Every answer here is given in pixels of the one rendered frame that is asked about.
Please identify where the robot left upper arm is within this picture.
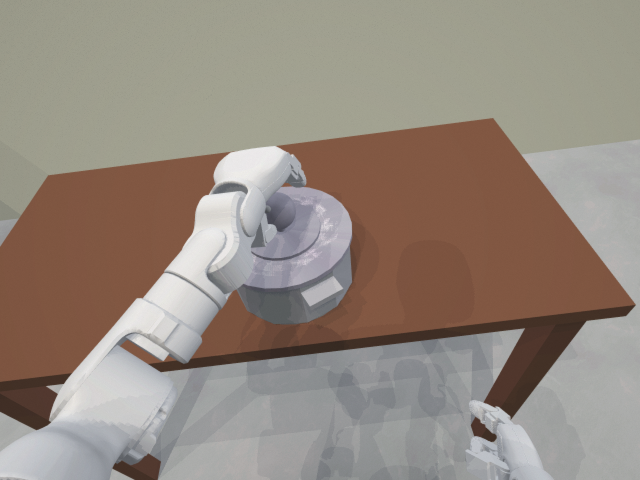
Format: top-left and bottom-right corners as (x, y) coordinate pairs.
(0, 345), (178, 480)

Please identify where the table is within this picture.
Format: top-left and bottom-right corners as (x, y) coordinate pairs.
(0, 118), (636, 480)

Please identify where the robot left forearm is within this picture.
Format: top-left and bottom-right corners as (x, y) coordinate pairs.
(49, 177), (266, 422)

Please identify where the left robot hand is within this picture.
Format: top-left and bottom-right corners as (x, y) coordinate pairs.
(214, 146), (306, 248)

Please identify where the lid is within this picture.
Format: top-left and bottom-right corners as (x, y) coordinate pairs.
(242, 186), (352, 292)

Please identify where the pot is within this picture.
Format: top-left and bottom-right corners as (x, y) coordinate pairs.
(236, 247), (352, 325)

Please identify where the right robot hand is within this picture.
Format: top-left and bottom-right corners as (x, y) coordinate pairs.
(465, 400), (544, 480)

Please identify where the knob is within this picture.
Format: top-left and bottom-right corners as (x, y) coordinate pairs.
(265, 192), (296, 230)

